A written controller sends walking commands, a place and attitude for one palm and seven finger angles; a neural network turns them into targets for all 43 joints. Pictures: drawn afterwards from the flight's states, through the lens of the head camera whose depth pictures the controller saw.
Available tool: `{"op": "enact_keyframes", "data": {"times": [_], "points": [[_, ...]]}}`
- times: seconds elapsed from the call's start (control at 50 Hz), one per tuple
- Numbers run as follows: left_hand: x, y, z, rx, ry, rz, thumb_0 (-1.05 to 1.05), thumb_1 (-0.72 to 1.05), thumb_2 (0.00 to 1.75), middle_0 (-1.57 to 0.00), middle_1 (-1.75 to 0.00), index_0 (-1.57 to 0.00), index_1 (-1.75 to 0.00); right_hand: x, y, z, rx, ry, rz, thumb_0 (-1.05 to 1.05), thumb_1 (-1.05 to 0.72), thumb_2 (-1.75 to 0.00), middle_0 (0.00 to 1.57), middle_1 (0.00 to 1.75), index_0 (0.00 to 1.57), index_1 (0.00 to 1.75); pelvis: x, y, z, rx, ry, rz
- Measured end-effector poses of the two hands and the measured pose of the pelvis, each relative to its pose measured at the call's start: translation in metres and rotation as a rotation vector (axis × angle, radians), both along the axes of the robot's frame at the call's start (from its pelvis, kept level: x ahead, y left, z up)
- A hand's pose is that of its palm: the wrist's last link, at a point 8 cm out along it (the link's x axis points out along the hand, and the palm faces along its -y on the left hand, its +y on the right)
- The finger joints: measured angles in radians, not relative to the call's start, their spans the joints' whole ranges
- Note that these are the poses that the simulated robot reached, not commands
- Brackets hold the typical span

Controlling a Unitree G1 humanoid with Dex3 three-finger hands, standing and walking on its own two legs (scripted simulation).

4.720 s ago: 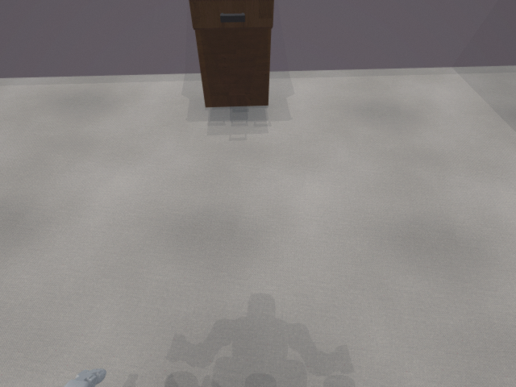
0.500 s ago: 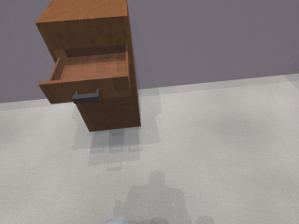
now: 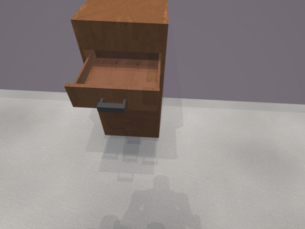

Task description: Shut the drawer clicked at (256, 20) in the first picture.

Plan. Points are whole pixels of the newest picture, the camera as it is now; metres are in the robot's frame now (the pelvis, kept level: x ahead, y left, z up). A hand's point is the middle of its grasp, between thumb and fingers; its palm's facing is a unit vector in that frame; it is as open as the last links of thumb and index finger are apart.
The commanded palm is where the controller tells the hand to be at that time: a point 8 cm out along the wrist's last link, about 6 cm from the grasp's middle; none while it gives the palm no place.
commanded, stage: take the last steps up to it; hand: left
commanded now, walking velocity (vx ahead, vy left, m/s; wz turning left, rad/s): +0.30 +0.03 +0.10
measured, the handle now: (112, 104) +0.59 +0.21 -0.08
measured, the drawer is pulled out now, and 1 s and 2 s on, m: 0.28 0.28 0.28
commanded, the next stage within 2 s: come to a stop and stand still in 0.84 s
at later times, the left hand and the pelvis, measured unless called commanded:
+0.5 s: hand out of the picture +0.01 +0.15 -0.16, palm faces +0.20 -0.97 -0.15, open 7.4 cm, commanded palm none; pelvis +0.12 +0.01 +0.00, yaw +5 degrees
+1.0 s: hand (103, 167) +0.35 +0.20 -0.16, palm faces +0.06 -0.97 -0.23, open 7.4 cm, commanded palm none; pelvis +0.26 +0.02 -0.01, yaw +3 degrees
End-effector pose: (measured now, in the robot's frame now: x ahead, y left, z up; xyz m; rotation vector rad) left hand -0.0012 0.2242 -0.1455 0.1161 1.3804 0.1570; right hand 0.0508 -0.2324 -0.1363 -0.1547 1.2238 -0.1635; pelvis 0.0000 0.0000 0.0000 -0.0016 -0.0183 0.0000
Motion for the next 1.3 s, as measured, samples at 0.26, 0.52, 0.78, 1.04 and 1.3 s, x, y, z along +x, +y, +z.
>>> {"op": "enact_keyframes", "data": {"times": [0.26, 0.52, 0.78, 1.04, 1.3], "points": [[0.019, -0.033, 0.018, 0.049, -0.041, 0.078, 0.0, 0.91, 0.9, -0.2, -0.3, -0.2, -0.3, 0.005, -0.019, -0.018, 0.093, 0.153, 0.003, 0.01, -0.91, -0.9, 0.19, 0.3, 0.2, 0.3, 0.049, -0.027, 0.004, 0.029, -0.011, 0.042], [0.006, -0.024, 0.007, -0.053, 0.207, 0.197, 0.0, 0.9, 0.9, -0.2, -0.3, -0.2, -0.3, 0.152, 0.023, -0.006, 0.039, 0.052, 0.136, 0.01, -0.91, -0.9, 0.19, 0.3, 0.19, 0.3, 0.124, 0.015, -0.002, 0.002, 0.022, 0.08], [0.203, 0.055, 0.002, 0.028, -0.051, 0.057, 0.01, 0.91, 0.9, -0.2, -0.3, -0.19, -0.3, 0.201, 0.047, 0.002, -0.004, 0.005, 0.047, -0.01, -0.94, -0.9, 0.2, 0.3, 0.2, 0.3, 0.194, 0.042, 0.001, 0.019, 0.009, 0.046], [0.334, 0.021, 0.016, 0.064, -0.212, -0.021, 0.0, 0.91, 0.9, -0.2, -0.3, -0.2, -0.3, 0.208, 0.035, -0.028, 0.083, 0.212, -0.019, 0.01, -0.92, -0.9, 0.19, 0.3, 0.2, 0.3, 0.269, 0.018, -0.006, 0.024, 0.001, 0.049], [0.314, 0.06, -0.005, 0.06, -0.055, 0.032, 0.0, 0.92, 0.9, -0.2, -0.3, -0.2, -0.3, 0.278, 0.044, -0.015, -0.006, 0.111, 0.007, 0.01, -0.92, -0.9, 0.19, 0.3, 0.2, 0.3, 0.281, 0.046, -0.009, -0.004, -0.008, 0.039]]}}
